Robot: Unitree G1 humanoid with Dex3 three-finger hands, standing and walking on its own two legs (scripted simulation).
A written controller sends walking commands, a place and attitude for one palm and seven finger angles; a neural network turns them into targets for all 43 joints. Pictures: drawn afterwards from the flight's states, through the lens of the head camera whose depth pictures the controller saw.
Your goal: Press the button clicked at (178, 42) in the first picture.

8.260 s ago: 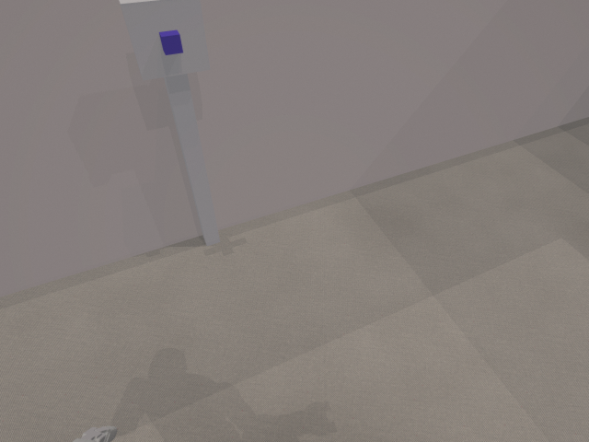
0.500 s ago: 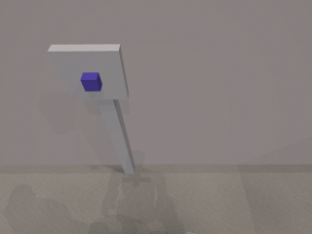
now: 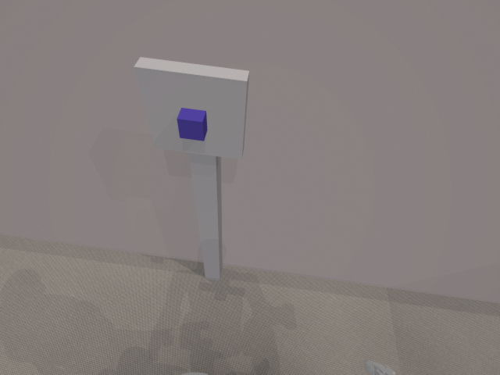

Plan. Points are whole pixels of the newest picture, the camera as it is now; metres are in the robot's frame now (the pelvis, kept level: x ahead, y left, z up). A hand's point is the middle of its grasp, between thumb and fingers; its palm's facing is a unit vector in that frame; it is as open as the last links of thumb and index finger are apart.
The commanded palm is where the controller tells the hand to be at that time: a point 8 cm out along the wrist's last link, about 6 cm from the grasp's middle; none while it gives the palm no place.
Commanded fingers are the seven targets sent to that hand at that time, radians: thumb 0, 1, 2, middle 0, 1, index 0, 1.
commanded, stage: come to a stop and stand still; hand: left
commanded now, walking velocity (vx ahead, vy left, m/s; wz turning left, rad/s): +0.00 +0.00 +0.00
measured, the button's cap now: (193, 123) +0.49 +0.16 +0.11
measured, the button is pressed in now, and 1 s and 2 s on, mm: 0 0 0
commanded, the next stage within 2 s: look again from close up in 0.86 s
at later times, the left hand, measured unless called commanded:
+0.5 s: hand out of the picture -0.03 +0.16 -0.16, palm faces -0.01 -0.98 -0.19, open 7.3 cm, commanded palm none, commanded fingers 0.00 0.90 0.90 -0.20 -0.30 -0.20 -0.30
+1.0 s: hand out of the picture -0.07 +0.12 -0.16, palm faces +0.01 -0.99 -0.14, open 7.3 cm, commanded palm none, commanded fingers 0.00 0.90 0.90 -0.20 -0.30 -0.20 -0.30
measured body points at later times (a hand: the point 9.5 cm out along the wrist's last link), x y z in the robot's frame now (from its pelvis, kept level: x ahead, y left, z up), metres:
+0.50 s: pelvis -0.03 +0.00 +0.01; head -0.04 -0.01 +0.46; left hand -0.03 +0.22 -0.14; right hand -0.04 -0.23 -0.15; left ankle +0.01 +0.10 -0.73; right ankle -0.08 -0.10 -0.73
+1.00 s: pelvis -0.03 -0.02 +0.01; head -0.02 -0.02 +0.46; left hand -0.07 +0.17 -0.15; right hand -0.06 -0.22 -0.15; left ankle +0.01 +0.10 -0.72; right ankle -0.08 -0.10 -0.73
